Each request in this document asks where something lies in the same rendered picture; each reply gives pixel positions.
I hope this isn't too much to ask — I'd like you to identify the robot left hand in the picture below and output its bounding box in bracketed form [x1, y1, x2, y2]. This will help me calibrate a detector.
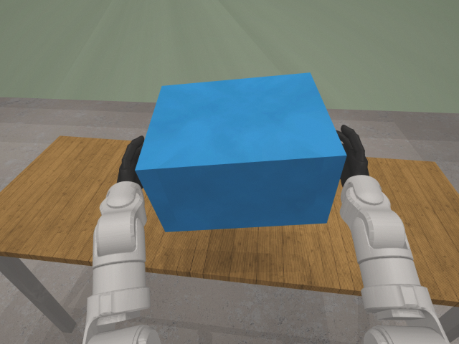
[117, 136, 144, 189]

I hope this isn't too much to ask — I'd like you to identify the table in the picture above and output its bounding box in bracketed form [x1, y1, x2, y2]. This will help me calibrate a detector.
[0, 135, 459, 343]

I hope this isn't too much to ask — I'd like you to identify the robot left forearm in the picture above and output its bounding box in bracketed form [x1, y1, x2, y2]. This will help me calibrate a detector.
[82, 181, 151, 344]

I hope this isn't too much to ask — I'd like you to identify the robot right forearm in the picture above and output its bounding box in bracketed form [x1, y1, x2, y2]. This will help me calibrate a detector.
[340, 175, 450, 344]

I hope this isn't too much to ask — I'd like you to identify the carton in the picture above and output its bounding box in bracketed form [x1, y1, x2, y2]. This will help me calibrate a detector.
[135, 72, 347, 232]

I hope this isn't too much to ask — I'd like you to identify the robot right hand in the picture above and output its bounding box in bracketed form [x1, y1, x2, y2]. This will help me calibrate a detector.
[336, 125, 369, 187]

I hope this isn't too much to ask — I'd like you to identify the robot left upper arm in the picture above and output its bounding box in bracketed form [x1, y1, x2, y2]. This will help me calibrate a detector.
[87, 325, 161, 344]

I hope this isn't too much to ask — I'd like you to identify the robot right upper arm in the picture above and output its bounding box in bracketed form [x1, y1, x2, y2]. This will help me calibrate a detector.
[364, 325, 447, 344]

